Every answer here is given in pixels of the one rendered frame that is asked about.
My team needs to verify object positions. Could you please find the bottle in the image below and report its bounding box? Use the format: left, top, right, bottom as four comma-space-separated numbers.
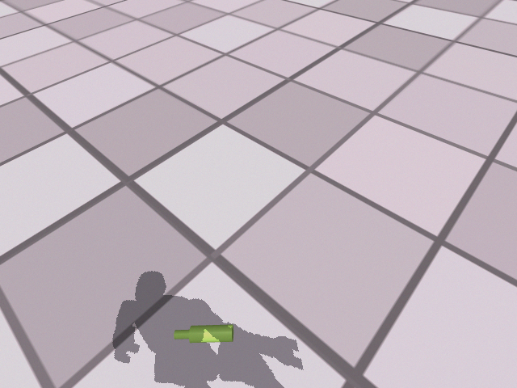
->
174, 324, 233, 343

